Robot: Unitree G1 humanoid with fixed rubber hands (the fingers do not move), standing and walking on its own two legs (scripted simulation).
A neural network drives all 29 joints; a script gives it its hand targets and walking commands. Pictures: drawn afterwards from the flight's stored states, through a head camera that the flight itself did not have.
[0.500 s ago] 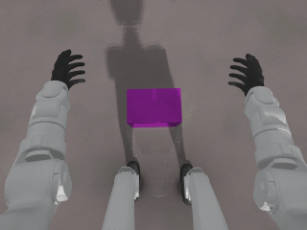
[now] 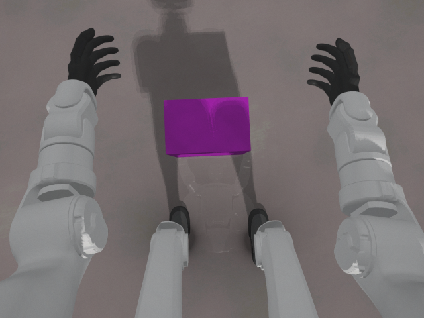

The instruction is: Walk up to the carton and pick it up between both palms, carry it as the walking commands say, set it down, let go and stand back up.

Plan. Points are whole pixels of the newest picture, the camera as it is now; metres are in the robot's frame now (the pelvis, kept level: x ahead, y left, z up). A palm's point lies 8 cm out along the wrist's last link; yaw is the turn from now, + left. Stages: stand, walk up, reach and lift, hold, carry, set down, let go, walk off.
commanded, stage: reach and lift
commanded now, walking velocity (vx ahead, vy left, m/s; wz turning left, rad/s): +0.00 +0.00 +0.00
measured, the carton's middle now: (207, 130) +0.48 +0.04 -0.52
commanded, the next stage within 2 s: none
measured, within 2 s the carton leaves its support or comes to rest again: neither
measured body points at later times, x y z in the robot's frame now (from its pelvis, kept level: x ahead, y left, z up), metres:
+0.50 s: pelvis -0.03 +0.00 -0.14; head +0.31 +0.02 +0.15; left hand +0.52 +0.23 -0.28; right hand +0.51 -0.19 -0.28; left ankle +0.08 +0.14 -0.59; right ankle +0.07 -0.14 -0.59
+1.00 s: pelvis -0.05 +0.00 -0.23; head +0.33 +0.01 +0.00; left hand +0.51 +0.23 -0.42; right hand +0.50 -0.18 -0.43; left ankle +0.08 +0.14 -0.59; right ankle +0.07 -0.14 -0.59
